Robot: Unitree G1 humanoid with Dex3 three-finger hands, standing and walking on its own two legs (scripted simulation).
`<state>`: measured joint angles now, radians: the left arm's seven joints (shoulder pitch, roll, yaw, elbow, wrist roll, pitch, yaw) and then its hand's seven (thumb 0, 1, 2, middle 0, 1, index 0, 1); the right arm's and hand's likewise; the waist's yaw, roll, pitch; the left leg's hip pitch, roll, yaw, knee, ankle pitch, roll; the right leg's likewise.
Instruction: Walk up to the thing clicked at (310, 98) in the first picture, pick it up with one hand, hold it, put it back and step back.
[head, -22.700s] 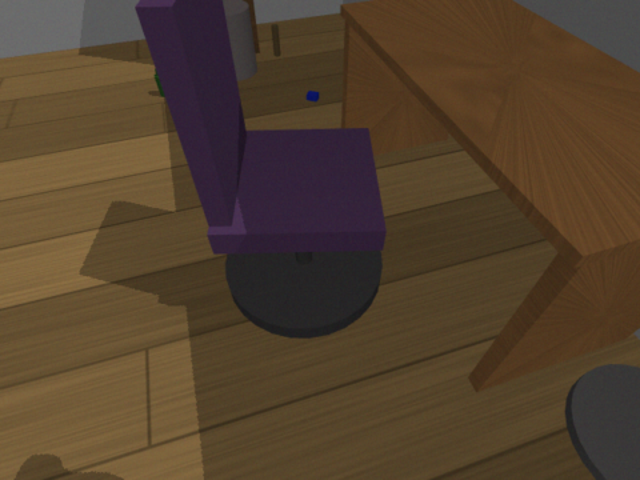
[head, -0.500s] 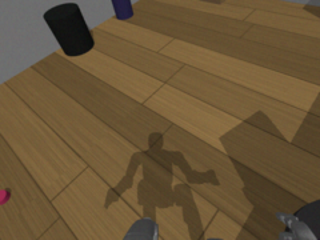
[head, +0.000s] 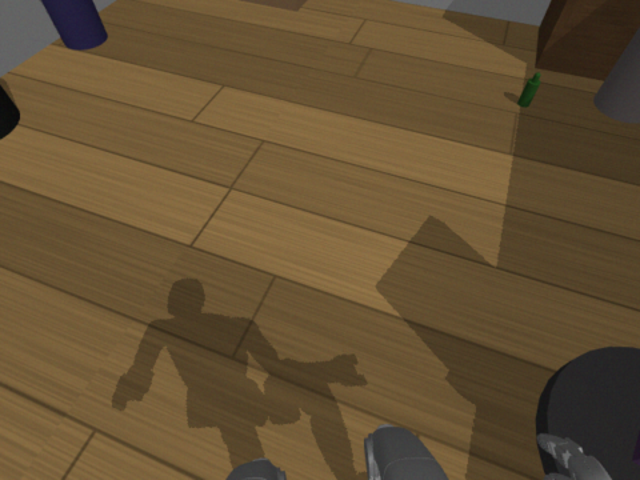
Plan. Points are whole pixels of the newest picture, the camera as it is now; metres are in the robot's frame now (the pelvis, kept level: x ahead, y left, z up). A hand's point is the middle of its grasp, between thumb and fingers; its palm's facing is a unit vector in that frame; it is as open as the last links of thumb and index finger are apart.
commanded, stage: walk up
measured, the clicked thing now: out of the picture +1.15 -1.74 -0.73
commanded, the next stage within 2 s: stand in 1.60 s
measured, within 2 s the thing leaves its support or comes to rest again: neither
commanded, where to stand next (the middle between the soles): +0.09 -0.03 m, yaw -16 degrees
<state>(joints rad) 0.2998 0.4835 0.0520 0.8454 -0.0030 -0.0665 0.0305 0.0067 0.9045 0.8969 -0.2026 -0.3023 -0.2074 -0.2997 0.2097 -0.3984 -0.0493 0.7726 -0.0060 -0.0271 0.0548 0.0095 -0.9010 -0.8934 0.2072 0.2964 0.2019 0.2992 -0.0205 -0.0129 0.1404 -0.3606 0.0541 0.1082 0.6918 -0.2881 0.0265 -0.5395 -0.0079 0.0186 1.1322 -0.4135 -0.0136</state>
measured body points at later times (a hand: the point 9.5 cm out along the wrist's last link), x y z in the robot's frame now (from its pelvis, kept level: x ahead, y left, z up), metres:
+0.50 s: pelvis +0.01 +0.03 -0.01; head +0.04 +0.03 +0.43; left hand +0.20 +0.30 -0.13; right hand +0.01 -0.30 -0.12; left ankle +0.06 +0.15 -0.72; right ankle +0.03 -0.10 -0.72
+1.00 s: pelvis +0.02 +0.01 +0.00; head +0.03 +0.00 +0.45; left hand +0.17 +0.30 -0.12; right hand -0.02 -0.31 -0.12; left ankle +0.08 +0.13 -0.72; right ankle +0.01 -0.11 -0.72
